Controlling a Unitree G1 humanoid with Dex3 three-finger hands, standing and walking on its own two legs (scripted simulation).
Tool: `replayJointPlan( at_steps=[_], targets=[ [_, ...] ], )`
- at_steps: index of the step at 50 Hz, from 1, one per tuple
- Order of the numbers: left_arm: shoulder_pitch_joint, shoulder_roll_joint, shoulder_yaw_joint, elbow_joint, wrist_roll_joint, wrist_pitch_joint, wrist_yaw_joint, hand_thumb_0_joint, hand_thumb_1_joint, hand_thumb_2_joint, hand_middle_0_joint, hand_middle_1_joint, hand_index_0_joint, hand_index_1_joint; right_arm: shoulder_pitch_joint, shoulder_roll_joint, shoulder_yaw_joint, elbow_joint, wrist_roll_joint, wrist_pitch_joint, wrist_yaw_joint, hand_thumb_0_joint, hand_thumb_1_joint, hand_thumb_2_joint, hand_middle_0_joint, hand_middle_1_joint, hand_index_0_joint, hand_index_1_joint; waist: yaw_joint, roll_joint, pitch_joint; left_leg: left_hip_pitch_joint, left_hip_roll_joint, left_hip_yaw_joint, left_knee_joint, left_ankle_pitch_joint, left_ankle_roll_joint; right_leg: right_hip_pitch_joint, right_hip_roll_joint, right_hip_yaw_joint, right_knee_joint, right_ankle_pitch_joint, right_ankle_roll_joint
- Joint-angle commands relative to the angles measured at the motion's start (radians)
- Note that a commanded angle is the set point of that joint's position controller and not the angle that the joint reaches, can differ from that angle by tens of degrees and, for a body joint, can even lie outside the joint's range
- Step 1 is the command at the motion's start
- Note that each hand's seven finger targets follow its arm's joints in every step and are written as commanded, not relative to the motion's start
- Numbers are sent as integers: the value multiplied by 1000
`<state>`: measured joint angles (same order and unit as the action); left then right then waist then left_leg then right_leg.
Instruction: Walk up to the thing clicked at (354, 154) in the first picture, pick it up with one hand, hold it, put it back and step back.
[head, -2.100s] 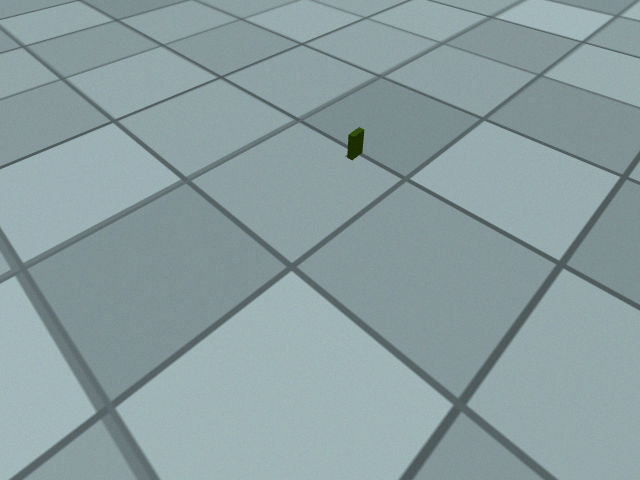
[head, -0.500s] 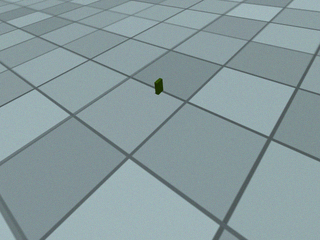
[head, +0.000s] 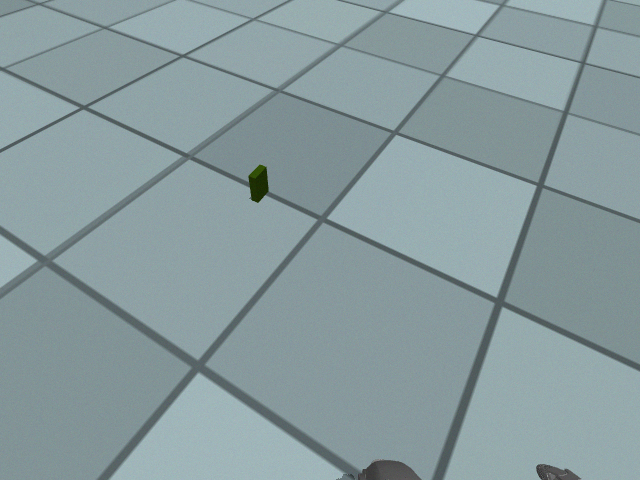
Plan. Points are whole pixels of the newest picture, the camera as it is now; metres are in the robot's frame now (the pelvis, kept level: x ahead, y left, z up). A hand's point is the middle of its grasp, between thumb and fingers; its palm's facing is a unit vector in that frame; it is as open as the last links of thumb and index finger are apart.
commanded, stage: walk up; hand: left
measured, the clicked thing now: (258, 183) +1.38 +0.21 -0.70
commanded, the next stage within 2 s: none
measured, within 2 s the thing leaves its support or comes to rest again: neither
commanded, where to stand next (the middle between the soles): +1.02 +0.02 m, yaw -1 degrees
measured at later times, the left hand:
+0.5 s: hand (148, 388) +0.28 +0.26 -0.12, palm faces +0.01 -0.92 -0.39, open 7.4 cm
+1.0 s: hand (170, 245) +0.56 +0.29 -0.13, palm faces -0.07 -0.92 -0.38, open 7.4 cm
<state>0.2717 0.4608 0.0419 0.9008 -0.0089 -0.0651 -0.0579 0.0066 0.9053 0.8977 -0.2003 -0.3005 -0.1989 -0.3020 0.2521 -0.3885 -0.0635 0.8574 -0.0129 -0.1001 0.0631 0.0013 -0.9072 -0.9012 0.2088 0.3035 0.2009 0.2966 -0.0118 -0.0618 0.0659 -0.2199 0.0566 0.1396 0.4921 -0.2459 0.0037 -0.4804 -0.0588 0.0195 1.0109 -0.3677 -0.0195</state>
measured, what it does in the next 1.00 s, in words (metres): walks ahead: right foot, then left foot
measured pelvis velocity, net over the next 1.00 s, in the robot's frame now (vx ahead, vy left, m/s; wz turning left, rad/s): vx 0.48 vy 0.01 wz -0.01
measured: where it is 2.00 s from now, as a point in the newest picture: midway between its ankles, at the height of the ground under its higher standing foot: (303, 291)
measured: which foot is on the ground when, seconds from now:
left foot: down 0.00-0.20, up 0.22-0.58, down 0.60-1.00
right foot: up 0.00-0.16, down 0.18-0.64, up 0.66-1.00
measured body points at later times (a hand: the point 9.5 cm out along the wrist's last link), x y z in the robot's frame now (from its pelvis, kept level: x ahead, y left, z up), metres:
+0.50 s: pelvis +0.25 -0.02 +0.00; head +0.27 -0.04 +0.45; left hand +0.28 +0.31 -0.10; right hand +0.35 -0.34 -0.12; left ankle +0.37 +0.13 -0.70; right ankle +0.22 -0.14 -0.73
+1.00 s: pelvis +0.48 +0.01 +0.00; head +0.49 +0.00 +0.45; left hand +0.57 +0.33 -0.10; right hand +0.52 -0.32 -0.12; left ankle +0.43 +0.13 -0.73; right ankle +0.61 -0.14 -0.71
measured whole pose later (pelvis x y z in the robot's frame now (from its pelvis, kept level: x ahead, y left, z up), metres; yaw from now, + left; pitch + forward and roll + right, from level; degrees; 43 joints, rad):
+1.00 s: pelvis +0.48 +0.01 +0.00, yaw -1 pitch -2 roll +2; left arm 0.24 0.43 0.05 0.92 0.01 -0.05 -0.08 0.00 0.90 0.90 -0.20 -0.30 -0.20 -0.30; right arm 0.34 -0.42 -0.05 0.87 -0.01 -0.08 0.07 0.00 -0.90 -0.90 0.21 0.30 0.20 0.30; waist -0.03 -0.01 0.06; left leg -0.10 0.03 0.13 0.48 -0.34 0.01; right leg -0.48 -0.11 -0.04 0.64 -0.17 -0.01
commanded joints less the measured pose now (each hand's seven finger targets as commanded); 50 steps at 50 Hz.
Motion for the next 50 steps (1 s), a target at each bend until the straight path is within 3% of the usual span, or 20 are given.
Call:
replayJointPlan(
  at_steps=[1,6,8,9,10,12,14,17,21,24,27,29,30,31,32,34,37,42,48,50],
  targets=[
    [-37,140,53,-92,12,-23,-25,0,900,900,-200,-300,-200,-300,3,-310,-80,-82,2,-25,-17,0,-900,-900,200,300,200,300,-3,229,-11,30,260,-183,-248,125,233,-30,-68,-16,-234,103,11],
    [-6,160,79,-48,22,-23,-31,0,900,900,-200,-300,-200,-300,-48,-298,-72,-89,10,-8,-10,0,-900,-900,200,300,200,300,57,144,-59,-112,176,-79,-98,-57,161,279,10,-127,-389,284,-11],
    [121,223,113,-15,26,-33,-13,0,900,900,-200,-300,-200,-300,2,-236,-45,-88,5,-7,-11,0,-900,-900,200,300,200,300,131,-33,-130,-269,101,-29,235,33,110,573,23,-70,-425,108,-53],
    [240,307,138,-12,29,-42,5,0,900,900,-200,-300,-200,-300,34,-160,-20,-99,6,-6,-10,0,-900,-900,200,300,200,300,178,-291,-170,-402,-31,6,579,-205,63,649,-193,292,-610,-146,-105],
    [211,364,131,-42,16,-47,12,0,900,900,-200,-300,-200,-300,30,-213,-31,-100,10,6,-19,0,-900,-900,200,300,200,300,155,-234,-143,-496,-61,-96,714,-298,35,588,-381,690,-802,-261,-204],
    [68,319,115,-76,-3,-44,20,0,900,900,-200,-300,-200,-300,11,-285,-47,-53,19,15,-27,0,-900,-900,200,300,200,300,97,-63,-58,-491,42,-216,754,-160,39,461,-336,551,-779,-228,-236],
    [4,257,98,-89,0,-50,26,0,900,900,-200,-300,-200,-300,62,-259,-41,-13,19,17,-19,0,-900,-900,200,300,200,300,43,-77,-39,-423,68,-210,649,-91,35,373,-252,331,-757,-34,-193],
    [-4,232,88,-96,6,-61,25,0,900,900,-200,-300,-200,-300,80,-245,-49,5,4,27,0,0,-900,-900,200,300,200,300,24,-78,-17,-349,77,-180,503,-53,6,278,-218,176,-761,120,-207],
    [20,245,97,-103,14,-68,23,0,900,900,-200,-300,-200,-300,-36,-223,-52,-34,-7,31,22,0,-900,-900,200,300,200,300,56,-73,2,-358,75,-132,297,15,-6,289,-204,106,-793,12,-207],
    [27,249,96,-105,19,-67,20,0,900,900,-200,-300,-200,-300,-92,-205,-52,-57,-5,21,30,0,-900,-900,200,300,200,300,61,-49,-13,-282,66,-110,160,101,4,311,-202,67,-748,133,-183],
    [13,259,91,-101,17,-57,22,0,900,900,-200,-300,-200,-300,-79,-204,-61,-50,-4,16,32,0,-900,-900,200,300,200,300,31,-37,-28,-128,33,-64,104,108,25,261,-202,25,-686,183,-161],
    [15,237,76,-101,19,-51,23,0,900,900,-200,-300,-200,-300,33,-233,-77,-14,-6,12,22,0,-900,-900,200,300,200,300,-38,36,-70,90,-12,-41,60,82,41,181,-158,-26,-494,293,-130],
    [50,186,56,-99,19,-47,25,0,900,900,-200,-300,-200,-300,156,-281,-97,24,-13,6,8,0,-900,-900,200,300,200,300,-90,174,-145,270,-1,-99,22,-24,80,97,-86,-94,-223,341,-98],
    [87,97,27,-115,9,-45,26,0,900,900,-200,-300,-200,-300,244,-375,-124,21,-30,1,-7,0,-900,-900,200,300,200,300,-111,421,-190,404,249,-493,-82,-182,152,-128,21,-108,97,13,-35],
    [107,165,42,-103,2,-37,39,0,900,900,-200,-300,-200,-300,201,-418,-129,-21,6,-1,-13,0,-900,-900,200,300,200,300,-96,323,-196,377,400,-817,-257,-322,249,-232,83,-22,193,-173,-38],
    [63,224,43,-70,1,-33,40,0,900,900,-200,-300,-200,-300,96,-357,-107,-39,27,4,-19,0,-900,-900,200,300,200,300,-49,146,-75,212,334,-603,-240,-249,240,-216,-9,86,224,-40,-41],
    [130,193,50,-18,-2,-25,24,0,900,900,-200,-300,-200,-300,33,-283,-68,-48,22,-5,-23,0,-900,-900,200,300,200,300,7,210,-43,80,232,-315,-225,45,191,-101,-65,42,61,46,-14],
    [17,156,55,-52,18,-14,-4,0,900,900,-200,-300,-200,-300,38,-304,-72,-70,10,-14,-20,0,-900,-900,200,300,200,300,-6,204,9,29,246,-252,-263,34,249,-82,-87,-21,-160,88,20],
    [-62,140,67,-57,20,-22,-16,0,900,900,-200,-300,-200,-300,27,-295,-70,-82,10,-3,-13,0,-900,-900,200,300,200,300,-9,177,-4,4,182,-168,-195,16,190,75,-23,-93,-390,232,1],
    [-21,138,73,-40,22,-29,-11,0,900,900,-200,-300,-200,-300,20,-292,-69,-88,13,7,-17,0,-900,-900,200,300,200,300,28,139,-29,-41,176,-145,-86,50,165,225,11,-118,-453,238,-10]
  ],
)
